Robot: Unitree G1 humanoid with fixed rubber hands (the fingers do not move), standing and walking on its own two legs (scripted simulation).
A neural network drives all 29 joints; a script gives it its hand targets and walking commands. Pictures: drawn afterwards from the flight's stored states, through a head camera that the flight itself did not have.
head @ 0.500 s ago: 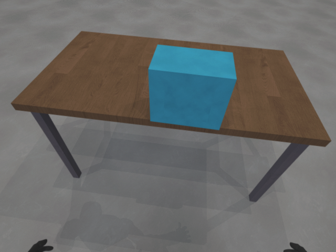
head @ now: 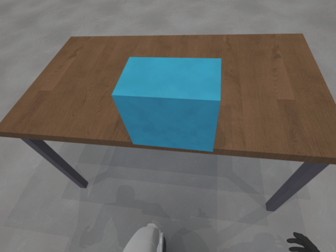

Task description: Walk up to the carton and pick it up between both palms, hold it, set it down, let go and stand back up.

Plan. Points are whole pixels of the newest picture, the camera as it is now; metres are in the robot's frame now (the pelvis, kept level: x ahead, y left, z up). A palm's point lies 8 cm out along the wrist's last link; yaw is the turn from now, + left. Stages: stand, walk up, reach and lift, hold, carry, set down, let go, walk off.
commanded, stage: walk up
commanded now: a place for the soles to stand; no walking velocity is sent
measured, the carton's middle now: (172, 105) +0.50 +0.03 +0.02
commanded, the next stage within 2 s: none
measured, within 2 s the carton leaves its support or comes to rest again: neither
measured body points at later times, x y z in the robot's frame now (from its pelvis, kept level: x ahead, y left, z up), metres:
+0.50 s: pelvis +0.16 +0.00 -0.02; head +0.21 -0.02 +0.43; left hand +0.26 +0.34 -0.10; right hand +0.25 -0.33 -0.12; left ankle +0.20 +0.08 -0.74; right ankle +0.27 -0.13 -0.73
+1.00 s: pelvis +0.12 +0.09 -0.02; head +0.11 +0.11 +0.43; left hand +0.22 +0.43 -0.12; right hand +0.15 -0.25 -0.12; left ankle +0.08 +0.22 -0.74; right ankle +0.21 -0.09 -0.69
